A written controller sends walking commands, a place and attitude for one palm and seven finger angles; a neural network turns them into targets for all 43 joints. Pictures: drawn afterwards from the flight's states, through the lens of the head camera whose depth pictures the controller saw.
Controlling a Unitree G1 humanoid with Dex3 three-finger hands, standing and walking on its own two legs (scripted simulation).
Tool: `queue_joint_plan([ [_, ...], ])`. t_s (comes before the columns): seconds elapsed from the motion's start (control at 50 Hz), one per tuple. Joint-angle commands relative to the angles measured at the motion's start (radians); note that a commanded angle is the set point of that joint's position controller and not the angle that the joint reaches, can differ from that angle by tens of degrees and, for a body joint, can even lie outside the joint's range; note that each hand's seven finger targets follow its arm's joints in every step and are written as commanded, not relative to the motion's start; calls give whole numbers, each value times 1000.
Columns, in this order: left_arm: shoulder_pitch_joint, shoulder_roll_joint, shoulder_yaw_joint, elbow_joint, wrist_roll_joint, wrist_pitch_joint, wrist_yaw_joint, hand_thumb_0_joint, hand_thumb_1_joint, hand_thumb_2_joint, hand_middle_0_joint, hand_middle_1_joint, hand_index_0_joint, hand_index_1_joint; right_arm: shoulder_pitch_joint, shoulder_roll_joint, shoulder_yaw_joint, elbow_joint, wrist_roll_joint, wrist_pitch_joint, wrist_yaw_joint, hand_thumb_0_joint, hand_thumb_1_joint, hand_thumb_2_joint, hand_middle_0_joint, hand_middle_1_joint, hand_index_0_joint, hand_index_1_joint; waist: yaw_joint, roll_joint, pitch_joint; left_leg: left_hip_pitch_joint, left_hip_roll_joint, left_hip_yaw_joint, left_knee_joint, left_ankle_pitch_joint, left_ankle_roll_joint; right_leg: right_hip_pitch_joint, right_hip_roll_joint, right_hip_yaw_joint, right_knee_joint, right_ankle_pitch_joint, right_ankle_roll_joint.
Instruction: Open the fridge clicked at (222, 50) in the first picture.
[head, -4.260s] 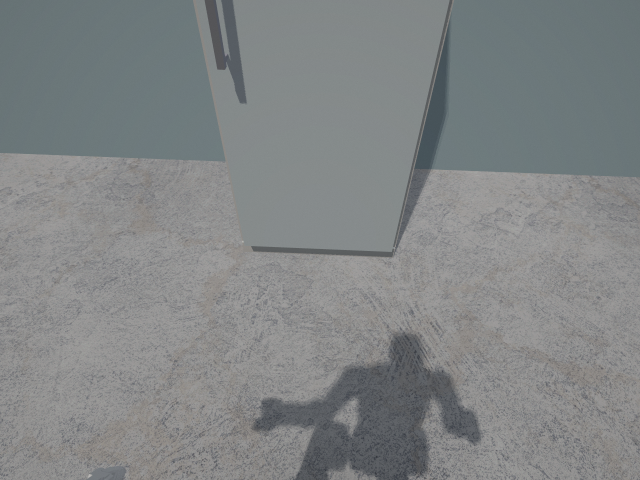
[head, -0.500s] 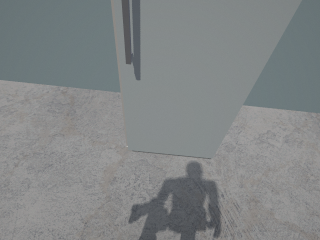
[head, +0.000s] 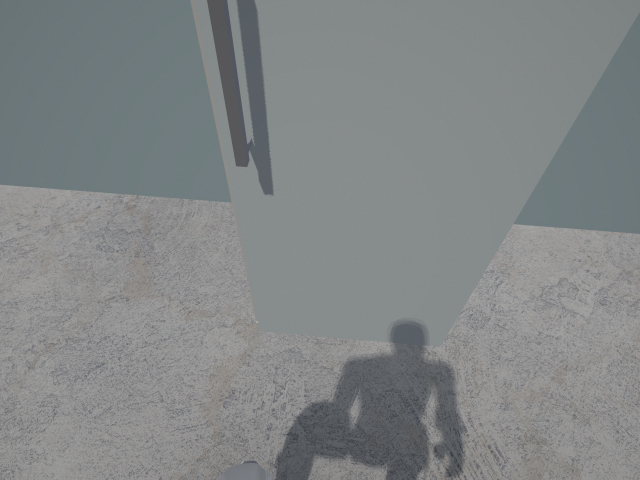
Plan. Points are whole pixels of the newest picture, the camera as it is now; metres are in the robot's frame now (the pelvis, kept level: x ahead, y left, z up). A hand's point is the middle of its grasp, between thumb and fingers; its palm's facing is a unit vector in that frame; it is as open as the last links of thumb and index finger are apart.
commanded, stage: take the last steps up to it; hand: left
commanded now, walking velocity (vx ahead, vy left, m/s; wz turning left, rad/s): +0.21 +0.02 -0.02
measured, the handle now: (230, 55) +0.61 +0.17 +0.23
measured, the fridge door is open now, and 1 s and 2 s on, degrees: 0 0 0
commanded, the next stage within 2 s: come to a stop and stand still in 0.14 s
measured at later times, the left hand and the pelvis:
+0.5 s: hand (200, 432) +0.22 +0.19 -0.17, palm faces +0.01 -0.97 -0.25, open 7.3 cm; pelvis +0.13 +0.01 -0.01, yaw -1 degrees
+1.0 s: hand out of the picture +0.10 +0.25 -0.18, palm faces +0.08 -0.97 -0.21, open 7.4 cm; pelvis +0.08 +0.06 +0.00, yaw +1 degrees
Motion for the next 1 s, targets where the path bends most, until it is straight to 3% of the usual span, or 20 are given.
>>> queue_joint_plan([
  [0.0, -9, 163, 30, -38, 1, -14, 5, 0, 900, 900, -200, -300, -200, -300, 13, -34, 4, -61, 6, -37, 7, 0, -900, -900, 200, 300, 200, 300, -23, -111, 91, 173, -39, 41, -162, 49, 13, -171, -212, 100, -76, 208, -118],
  [0.04, 13, 125, 21, -36, -5, -4, 2, 0, 900, 900, -200, -300, -200, -300, 193, -110, -11, -7, -5, -50, -10, 0, -900, -900, 200, 300, 200, 300, -94, 49, -17, 467, -25, -2, -278, 97, 33, -258, -123, 32, 250, 269, -74],
  [0.06, 64, 63, 16, -53, -17, 1, -3, 0, 900, 900, -200, -300, -200, -300, 288, -222, -35, 8, -18, -57, -25, 0, -900, -900, 200, 300, 200, 300, -106, 291, -118, 625, 224, -321, -368, 160, 120, -429, 3, -45, 543, -40, -24],
  [0.08, 31, 60, 10, -84, -14, -5, -4, 0, 900, 900, -200, -300, -200, -300, 330, -261, -32, 11, -6, -46, -32, 0, -900, -900, 200, 300, 200, 300, -110, 311, -146, 622, 334, -490, -477, 186, 199, -506, 49, 18, 756, -292, -30],
  [0.12, -40, 67, 10, -86, -11, -2, -2, 0, 900, 900, -200, -300, -200, -300, 180, -184, -16, -13, 2, -50, -47, 0, -900, -900, 200, 300, 200, 300, -76, 221, -74, 486, 316, -412, -506, 138, 209, -586, -47, 98, 914, -174, -36],
  [0.14, -67, 65, 13, -78, -6, 0, -10, 0, 900, 900, -200, -300, -200, -300, 120, -136, 1, -26, 0, -57, -46, 0, -900, -900, 200, 300, 200, 300, -56, 134, -7, 378, 272, -321, -522, 163, 188, -559, -73, 105, 884, -106, -26],
  [0.18, -16, 27, 7, -61, -3, 17, -13, 0, 900, 900, -200, -300, -200, -300, 63, -94, 17, -31, 2, -68, -48, 0, -900, -900, 200, 300, 200, 300, -3, 110, -6, 296, 209, -171, -535, 264, 157, -469, -84, 88, 772, -49, -10],
  [0.28, -15, -16, -10, -65, -8, 41, 5, 0, 900, 900, -200, -300, -200, -300, 12, -86, 20, -28, 0, -54, -56, 0, -900, -900, 200, 300, 200, 300, 21, 86, -18, 274, 170, -64, -473, 546, 167, -303, -52, 58, 388, 23, 13],
  [0.36, 18, 75, 5, -68, -3, 43, 18, 0, 900, 900, -200, -300, -200, -300, -19, -83, 9, -18, 13, -24, -58, 0, -900, -900, 200, 300, 200, 300, 49, 68, -16, 246, 107, -32, -336, 406, 80, -141, -56, 60, 95, 318, 9],
  [0.38, 9, 127, 13, -77, 3, 40, 22, 0, 900, 900, -200, -300, -200, -300, -2, -62, 6, -21, 18, -15, -54, 0, -900, -900, 200, 300, 200, 300, 40, -15, -20, 197, 45, -10, -278, 235, 41, -111, -126, 159, 98, 534, -22],
  [0.42, -17, 203, 27, -96, 2, 37, 24, 0, 900, 900, -200, -300, -200, -300, 40, -18, 3, -27, 21, 19, -49, 0, -900, -900, 200, 300, 200, 300, 20, -232, -46, 151, -78, 35, -45, -223, -9, -125, -334, 318, 36, 860, -168],
  [0.44, -19, 202, 31, -100, -2, 38, 28, 0, 900, 900, -200, -300, -200, -300, 19, -31, -3, -32, 20, 35, -54, 0, -900, -900, 200, 300, 200, 300, 44, -265, -75, 142, -80, -26, 115, -365, -5, -134, -369, 343, 12, 945, -223],
  [0.48, -84, 183, 32, -124, 1, 45, 38, 0, 900, 900, -200, -300, -200, -300, 3, -39, -8, -31, 21, 43, -56, 0, -900, -900, 200, 300, 200, 300, 33, -152, -82, 60, -88, -103, 319, -334, -8, -89, -343, 295, 43, 965, -254],
  [0.52, -132, 181, 40, -152, 1, 51, 47, 0, 900, 900, -200, -300, -200, -300, 1, -43, -11, -34, 21, 48, -53, 0, -900, -900, 200, 300, 200, 300, 25, -88, -109, 33, -81, -118, 351, -295, -21, -61, -329, 235, 49, 910, -237],
  [0.68, -171, 194, 50, -184, 10, 66, 34, 0, 900, 900, -200, -300, -200, -300, 23, -28, -1, -67, 16, 41, -39, 0, -900, -900, 200, 300, 200, 300, 18, -191, -116, 168, -91, -42, -35, -189, -22, -135, -254, 212, -4, 463, -185],
  [0.74, -187, 165, 44, -187, -6, 77, 27, 0, 900, 900, -200, -300, -200, -300, 112, -46, 2, -45, 14, 26, -39, 0, -900, -900, 200, 300, 200, 300, -22, -108, -105, 369, -73, -38, -344, 4, -5, -289, -189, 171, 63, 147, -90],
  [0.78, -195, 76, 29, -218, -16, 91, 19, 0, 900, 900, -200, -300, -200, -300, 45, -166, -12, -100, -6, 20, -41, 0, -900, -900, 200, 300, 200, 300, -15, 285, 19, 177, 226, -409, -594, -97, 121, -418, -1, 39, 320, -128, 11],
  [0.8, -217, 93, 30, -213, -8, 99, 19, 0, 900, 900, -200, -300, -200, -300, -30, -171, -10, -117, -9, 17, -50, 0, -900, -900, 200, 300, 200, 300, -14, 283, 46, 64, 249, -451, -643, -139, 171, -383, 1, 113, 468, -155, 11],
  [0.86, -117, 94, 31, -150, -1, 95, 11, 0, 900, 900, -200, -300, -200, -300, -118, -122, 10, -116, -4, 8, -61, 0, -900, -900, 200, 300, 200, 300, 49, 174, 36, 126, 131, -257, -557, 23, 160, -375, 15, 149, 620, -76, 2],
  [0.98, -103, 55, -12, -108, -13, 68, 16, 0, 900, 900, -200, -300, -200, -300, 9, -122, 7, -33, 8, 0, -60, 0, -900, -900, 200, 300, 200, 300, -3, 140, -36, 381, 119, -232, -476, 298, 165, -265, 0, 82, 192, -48, 20],
])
